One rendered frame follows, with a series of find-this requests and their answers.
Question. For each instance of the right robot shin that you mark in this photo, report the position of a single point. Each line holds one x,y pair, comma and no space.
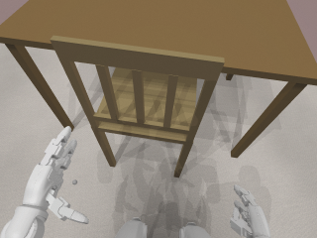
190,224

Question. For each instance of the chair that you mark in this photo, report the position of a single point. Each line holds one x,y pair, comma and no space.
151,94

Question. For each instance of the right robot hand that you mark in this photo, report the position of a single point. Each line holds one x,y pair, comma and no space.
254,223

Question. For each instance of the left robot hand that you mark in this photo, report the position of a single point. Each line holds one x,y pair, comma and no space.
48,173

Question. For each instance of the right robot thigh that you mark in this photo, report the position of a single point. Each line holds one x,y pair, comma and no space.
192,231

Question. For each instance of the robot left forearm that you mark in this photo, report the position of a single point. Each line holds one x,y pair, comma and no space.
27,222

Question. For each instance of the table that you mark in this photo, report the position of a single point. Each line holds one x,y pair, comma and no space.
256,38

